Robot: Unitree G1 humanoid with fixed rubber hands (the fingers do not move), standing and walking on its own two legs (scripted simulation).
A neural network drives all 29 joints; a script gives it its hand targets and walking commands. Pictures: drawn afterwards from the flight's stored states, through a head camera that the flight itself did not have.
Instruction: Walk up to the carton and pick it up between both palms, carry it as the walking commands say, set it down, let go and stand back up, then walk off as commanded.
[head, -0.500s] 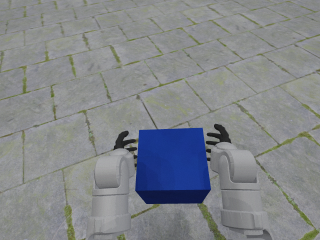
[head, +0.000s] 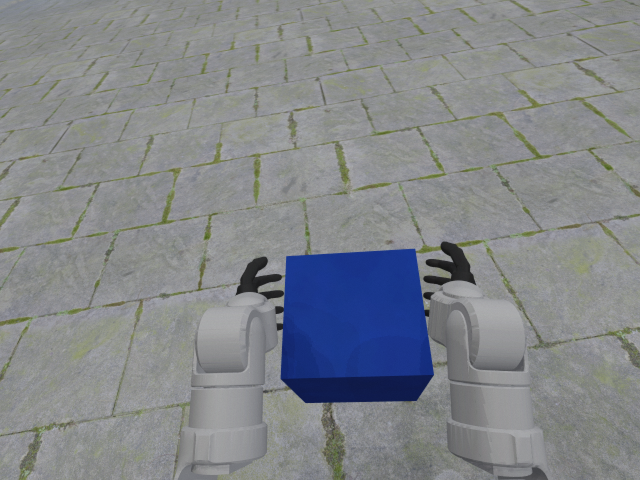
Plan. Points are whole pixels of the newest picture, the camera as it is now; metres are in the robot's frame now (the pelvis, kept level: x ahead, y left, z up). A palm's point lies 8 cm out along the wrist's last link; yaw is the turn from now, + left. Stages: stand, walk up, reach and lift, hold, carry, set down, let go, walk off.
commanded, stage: carry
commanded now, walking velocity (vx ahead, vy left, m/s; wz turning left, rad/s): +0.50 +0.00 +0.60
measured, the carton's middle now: (355, 332) +0.34 -0.01 -0.01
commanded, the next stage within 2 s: none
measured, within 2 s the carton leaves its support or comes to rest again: neither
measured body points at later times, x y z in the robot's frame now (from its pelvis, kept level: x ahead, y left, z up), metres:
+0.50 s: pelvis +0.35 +0.04 -0.03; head +0.39 +0.04 +0.42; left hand +0.64 +0.23 +0.03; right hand +0.70 -0.02 +0.04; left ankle +0.27 +0.15 -0.75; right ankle +0.44 -0.04 -0.75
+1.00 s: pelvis +0.67 +0.16 -0.04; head +0.67 +0.15 +0.41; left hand +0.91 +0.40 +0.05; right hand +1.02 +0.17 +0.06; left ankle +0.70 +0.27 -0.76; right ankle +0.49 -0.02 -0.70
